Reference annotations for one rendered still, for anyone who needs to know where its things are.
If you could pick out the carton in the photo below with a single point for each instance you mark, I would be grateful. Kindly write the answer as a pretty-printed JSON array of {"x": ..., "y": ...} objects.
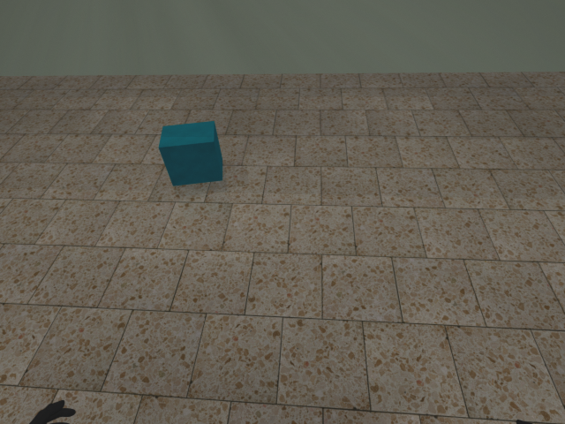
[{"x": 191, "y": 153}]

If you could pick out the left robot hand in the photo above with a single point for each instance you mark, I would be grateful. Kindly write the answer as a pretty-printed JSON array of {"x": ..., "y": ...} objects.
[{"x": 52, "y": 412}]

